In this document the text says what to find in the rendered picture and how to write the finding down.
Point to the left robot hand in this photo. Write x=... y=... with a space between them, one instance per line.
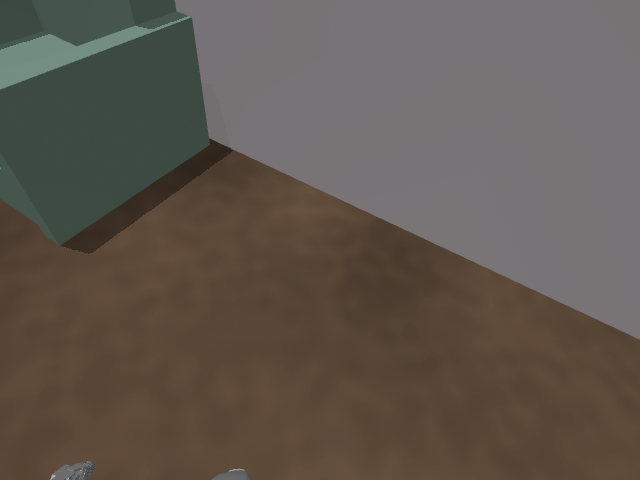
x=79 y=471

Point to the armchair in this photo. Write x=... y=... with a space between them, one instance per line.
x=98 y=100

